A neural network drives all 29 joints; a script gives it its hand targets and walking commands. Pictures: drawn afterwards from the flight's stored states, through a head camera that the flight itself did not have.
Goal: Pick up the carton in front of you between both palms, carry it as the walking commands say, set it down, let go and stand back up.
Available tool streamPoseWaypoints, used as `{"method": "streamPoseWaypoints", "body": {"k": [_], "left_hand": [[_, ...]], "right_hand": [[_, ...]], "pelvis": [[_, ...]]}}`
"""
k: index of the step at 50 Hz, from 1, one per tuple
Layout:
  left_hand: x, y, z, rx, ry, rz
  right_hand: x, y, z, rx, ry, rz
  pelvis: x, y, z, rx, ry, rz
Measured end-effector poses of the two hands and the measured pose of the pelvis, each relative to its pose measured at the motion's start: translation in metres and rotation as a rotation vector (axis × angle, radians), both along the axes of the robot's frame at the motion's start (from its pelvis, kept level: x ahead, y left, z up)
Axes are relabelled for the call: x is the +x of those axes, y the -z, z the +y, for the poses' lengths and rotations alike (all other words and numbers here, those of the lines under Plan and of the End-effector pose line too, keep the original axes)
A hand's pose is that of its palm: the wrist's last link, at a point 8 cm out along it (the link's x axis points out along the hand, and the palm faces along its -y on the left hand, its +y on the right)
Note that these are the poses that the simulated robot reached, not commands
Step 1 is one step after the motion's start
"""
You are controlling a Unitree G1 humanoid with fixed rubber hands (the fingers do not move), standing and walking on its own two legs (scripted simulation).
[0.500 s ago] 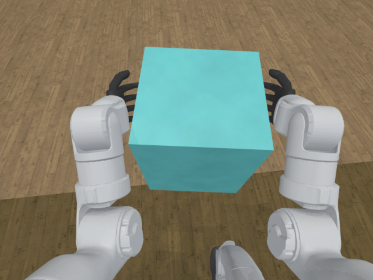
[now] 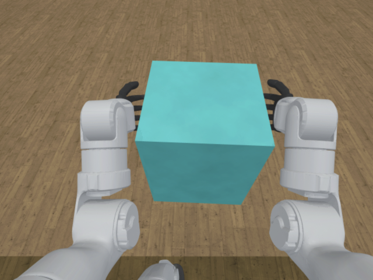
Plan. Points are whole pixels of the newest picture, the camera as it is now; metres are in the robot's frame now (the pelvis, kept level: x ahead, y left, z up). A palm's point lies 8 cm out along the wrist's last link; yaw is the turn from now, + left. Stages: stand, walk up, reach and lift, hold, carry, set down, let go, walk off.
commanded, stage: carry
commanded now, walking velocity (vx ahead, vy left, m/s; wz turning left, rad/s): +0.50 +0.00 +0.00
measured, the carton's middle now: (200, 138) +0.38 +0.01 +0.09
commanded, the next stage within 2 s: none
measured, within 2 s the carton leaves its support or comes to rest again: neither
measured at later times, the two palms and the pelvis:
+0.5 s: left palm (159, 30) +0.66 +0.13 +0.20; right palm (273, 30) +0.67 -0.17 +0.20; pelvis +0.29 -0.03 +0.04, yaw +1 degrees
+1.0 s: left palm (160, 8) +0.94 +0.17 +0.16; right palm (245, 8) +0.93 -0.13 +0.16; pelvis +0.58 +0.02 +0.06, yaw -1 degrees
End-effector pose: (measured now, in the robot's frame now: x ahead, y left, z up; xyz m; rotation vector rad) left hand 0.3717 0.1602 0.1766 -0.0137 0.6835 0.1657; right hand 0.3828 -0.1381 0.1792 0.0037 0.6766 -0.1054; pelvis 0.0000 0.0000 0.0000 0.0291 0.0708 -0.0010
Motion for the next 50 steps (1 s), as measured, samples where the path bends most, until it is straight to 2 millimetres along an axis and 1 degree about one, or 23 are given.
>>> {"method": "streamPoseWaypoints", "body": {"k": [2,6,8,11,15,18,20,22,26,28,31,35,37,40,43,44,46,50], "left_hand": [[0.030,0.007,-0.003,-0.008,0.035,0.018],[0.079,0.012,-0.014,-0.015,0.086,0.082],[0.102,0.009,-0.020,-0.022,0.099,0.085],[0.135,-0.002,-0.025,-0.036,0.102,0.047],[0.182,-0.022,-0.028,-0.046,0.084,-0.021],[0.219,-0.033,-0.031,-0.034,0.065,-0.039],[0.243,-0.037,-0.033,-0.017,0.051,-0.038],[0.265,-0.036,-0.035,0.010,0.034,-0.025],[0.294,-0.025,-0.029,0.040,-0.011,0.059],[0.309,-0.024,-0.024,0.041,-0.028,0.086],[0.338,-0.030,-0.018,0.037,-0.050,0.079],[0.387,-0.043,-0.011,0.025,-0.060,0.035],[0.414,-0.045,-0.007,0.018,-0.057,0.023],[0.456,-0.040,0.001,0.011,-0.043,0.025],[0.501,-0.026,0.009,0.007,-0.010,0.029],[0.514,-0.019,0.010,-0.001,0.000,0.038],[0.536,-0.004,0.012,-0.011,0.018,0.084],[0.568,0.020,0.008,-0.016,0.047,0.178]], "right_hand": [[0.018,0.006,-0.003,-0.021,0.027,0.017],[0.045,0.016,-0.014,-0.033,0.081,0.083],[0.062,0.013,-0.019,-0.026,0.103,0.087],[0.093,0.000,-0.024,-0.014,0.125,0.048],[0.145,-0.022,-0.028,-0.001,0.123,-0.019],[0.188,-0.031,-0.031,0.002,0.099,-0.036],[0.219,-0.032,-0.034,0.000,0.074,-0.035],[0.249,-0.029,-0.036,0.000,0.042,-0.021],[0.298,-0.021,-0.029,-0.008,-0.016,0.063],[0.321,-0.020,-0.024,-0.008,-0.037,0.089],[0.355,-0.026,-0.017,-0.002,-0.054,0.083],[0.403,-0.037,-0.010,0.009,-0.045,0.040],[0.427,-0.040,-0.007,0.010,-0.035,0.028],[0.465,-0.037,0.001,0.000,-0.021,0.030],[0.501,-0.027,0.008,-0.026,-0.001,0.035],[0.511,-0.022,0.010,-0.040,0.006,0.044],[0.525,-0.008,0.011,-0.056,0.022,0.091],[0.545,0.019,0.008,-0.046,0.063,0.187]], "pelvis": [[0.024,-0.001,0.007,0.002,0.004,-0.009],[0.061,-0.018,0.015,-0.023,0.003,-0.007],[0.080,-0.026,0.017,-0.032,0.007,-0.003],[0.109,-0.034,0.016,-0.040,0.009,0.004],[0.156,-0.040,0.008,-0.038,0.007,0.017],[0.199,-0.039,-0.002,-0.037,0.004,0.021],[0.230,-0.034,-0.011,-0.041,-0.004,0.013],[0.257,-0.031,-0.019,-0.055,-0.019,-0.001],[0.300,-0.044,-0.029,-0.030,-0.029,-0.003],[0.320,-0.051,-0.031,-0.020,-0.030,0.000],[0.349,-0.059,-0.031,-0.010,-0.031,0.008],[0.393,-0.063,-0.025,-0.012,-0.030,0.020],[0.418,-0.062,-0.020,-0.017,-0.028,0.022],[0.461,-0.056,-0.008,-0.027,-0.026,0.020],[0.507,-0.041,0.006,-0.032,-0.012,0.005],[0.519,-0.040,0.009,-0.023,-0.009,0.003],[0.540,-0.043,0.014,-0.028,0.000,0.004],[0.580,-0.058,0.022,-0.050,0.013,0.014]]}}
